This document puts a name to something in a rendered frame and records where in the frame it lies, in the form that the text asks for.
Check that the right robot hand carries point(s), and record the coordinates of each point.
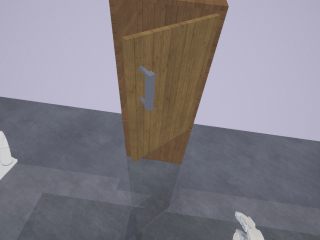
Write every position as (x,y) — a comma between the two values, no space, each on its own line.
(249,227)

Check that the left robot hand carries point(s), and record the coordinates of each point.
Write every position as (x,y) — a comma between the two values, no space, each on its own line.
(7,162)

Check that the handle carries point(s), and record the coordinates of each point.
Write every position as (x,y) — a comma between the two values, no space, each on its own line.
(149,89)

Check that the cupboard door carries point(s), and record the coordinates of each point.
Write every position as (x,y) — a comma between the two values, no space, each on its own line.
(178,55)

